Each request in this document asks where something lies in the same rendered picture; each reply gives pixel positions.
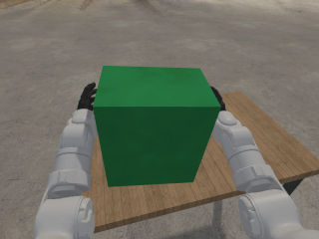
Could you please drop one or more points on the carton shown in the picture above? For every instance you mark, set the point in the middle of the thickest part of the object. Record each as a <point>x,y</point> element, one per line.
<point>153,123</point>

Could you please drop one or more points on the robot left forearm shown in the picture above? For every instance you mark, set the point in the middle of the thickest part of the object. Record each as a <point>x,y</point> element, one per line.
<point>71,174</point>

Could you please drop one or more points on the table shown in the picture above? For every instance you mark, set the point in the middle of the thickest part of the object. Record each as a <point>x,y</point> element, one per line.
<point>117,206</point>

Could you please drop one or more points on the robot right upper arm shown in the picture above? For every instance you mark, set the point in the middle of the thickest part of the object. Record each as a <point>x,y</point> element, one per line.
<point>270,214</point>

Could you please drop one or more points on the left robot hand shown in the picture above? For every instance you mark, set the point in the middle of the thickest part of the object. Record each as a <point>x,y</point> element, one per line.
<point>86,98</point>

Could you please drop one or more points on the robot left upper arm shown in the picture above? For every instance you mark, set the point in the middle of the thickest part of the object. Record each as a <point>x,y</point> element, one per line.
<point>70,217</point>

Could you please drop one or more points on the robot right forearm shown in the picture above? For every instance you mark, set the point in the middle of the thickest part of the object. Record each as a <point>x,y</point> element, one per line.
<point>250,172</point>

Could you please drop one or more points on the right robot hand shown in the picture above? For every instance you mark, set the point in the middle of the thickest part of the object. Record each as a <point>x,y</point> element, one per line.
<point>219,98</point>

